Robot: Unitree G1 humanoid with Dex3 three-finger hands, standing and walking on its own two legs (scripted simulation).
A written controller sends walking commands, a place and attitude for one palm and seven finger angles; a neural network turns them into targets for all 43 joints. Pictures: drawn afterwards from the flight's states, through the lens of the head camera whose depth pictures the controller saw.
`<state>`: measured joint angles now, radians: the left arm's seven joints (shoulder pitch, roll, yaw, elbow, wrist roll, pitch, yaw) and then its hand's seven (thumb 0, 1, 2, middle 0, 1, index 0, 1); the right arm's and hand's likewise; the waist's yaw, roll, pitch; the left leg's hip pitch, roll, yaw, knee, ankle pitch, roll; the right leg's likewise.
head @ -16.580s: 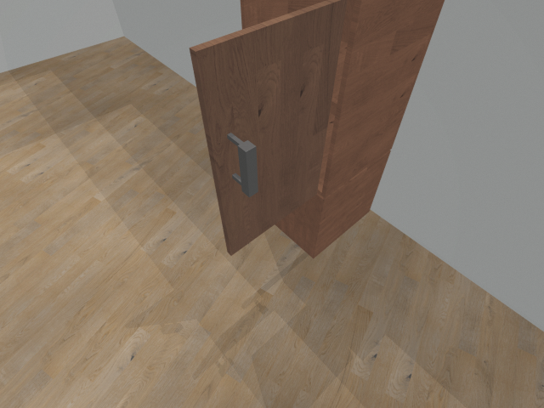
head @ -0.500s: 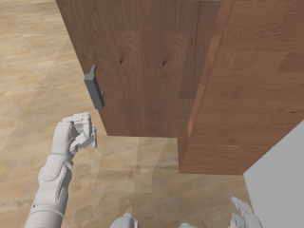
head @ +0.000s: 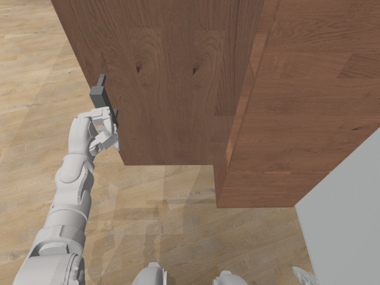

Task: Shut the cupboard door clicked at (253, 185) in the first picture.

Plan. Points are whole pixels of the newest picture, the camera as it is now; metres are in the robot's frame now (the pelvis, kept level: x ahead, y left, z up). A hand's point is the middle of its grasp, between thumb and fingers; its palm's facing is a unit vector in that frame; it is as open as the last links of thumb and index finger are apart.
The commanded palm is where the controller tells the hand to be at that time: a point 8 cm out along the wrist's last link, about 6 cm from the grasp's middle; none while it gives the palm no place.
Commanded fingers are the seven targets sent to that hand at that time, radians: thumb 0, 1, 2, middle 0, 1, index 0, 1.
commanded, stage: bring the fist close to the handle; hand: left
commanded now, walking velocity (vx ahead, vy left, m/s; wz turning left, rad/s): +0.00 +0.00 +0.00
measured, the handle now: (107, 104) +0.50 +0.21 +0.07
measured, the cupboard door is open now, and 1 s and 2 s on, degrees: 90 85 71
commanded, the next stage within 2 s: push the door shut along its arc in 0.28 s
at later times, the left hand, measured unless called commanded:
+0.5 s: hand (117, 138) +0.40 +0.16 +0.07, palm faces -0.01 -1.00 -0.03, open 3.1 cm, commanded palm +0.39 +0.22 +0.07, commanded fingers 0.00 0.90 0.90 -1.30 -1.50 -1.30 -1.50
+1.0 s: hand (120, 116) +0.46 +0.17 +0.08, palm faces -0.12 -0.99 -0.03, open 3.1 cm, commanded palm +0.46 +0.21 +0.07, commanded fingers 0.00 0.90 0.90 -1.30 -1.50 -1.30 -1.50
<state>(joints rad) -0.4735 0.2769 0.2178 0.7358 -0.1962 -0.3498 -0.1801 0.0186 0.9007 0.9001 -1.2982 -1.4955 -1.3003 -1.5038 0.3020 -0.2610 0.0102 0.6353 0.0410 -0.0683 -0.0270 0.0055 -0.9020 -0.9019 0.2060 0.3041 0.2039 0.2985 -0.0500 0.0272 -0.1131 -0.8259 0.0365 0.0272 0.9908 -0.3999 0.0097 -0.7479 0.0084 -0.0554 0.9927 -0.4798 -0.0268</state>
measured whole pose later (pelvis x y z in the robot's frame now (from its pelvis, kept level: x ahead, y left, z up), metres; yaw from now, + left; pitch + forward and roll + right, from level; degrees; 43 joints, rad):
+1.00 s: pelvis -0.01 +0.00 -0.01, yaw +0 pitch +17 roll -2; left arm -0.80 0.42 0.25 1.08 -0.19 -0.38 -0.33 0.02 0.90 0.90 -1.32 -1.50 -1.31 -1.50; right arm 0.35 -0.28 0.01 0.67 0.05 -0.02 -0.02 0.00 -0.90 -0.90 0.21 0.30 0.20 0.30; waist -0.10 0.04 -0.12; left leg -0.96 0.04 0.00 1.06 -0.40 0.01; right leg -0.87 0.02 -0.08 1.06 -0.49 -0.03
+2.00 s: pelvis +0.00 +0.01 -0.05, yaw -3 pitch +28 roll -5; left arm -1.30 0.66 0.29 1.34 -0.04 -0.22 -0.48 -0.03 0.82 0.90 -1.30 -1.50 -1.31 -1.50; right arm 0.42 -0.27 0.05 0.68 0.00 -0.05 -0.02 0.00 -0.90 -0.90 0.21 0.30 0.21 0.30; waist -0.26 0.06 -0.11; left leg -1.24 0.08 0.00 1.22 -0.46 0.03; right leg -1.14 0.05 -0.07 1.16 -0.51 -0.02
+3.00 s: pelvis +0.02 +0.00 -0.01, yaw -2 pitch +25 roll -2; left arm -1.03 0.34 0.33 1.17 -0.01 -0.36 0.08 0.02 0.90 0.90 -1.30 -1.50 -1.30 -1.50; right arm 0.50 -0.26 -0.01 0.67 -0.05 0.03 0.09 0.00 -0.90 -0.90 0.21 0.30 0.20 0.30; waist -0.22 0.06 -0.13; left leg -1.04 0.07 0.02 1.05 -0.44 0.00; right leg -0.96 0.05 -0.05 1.02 -0.49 -0.03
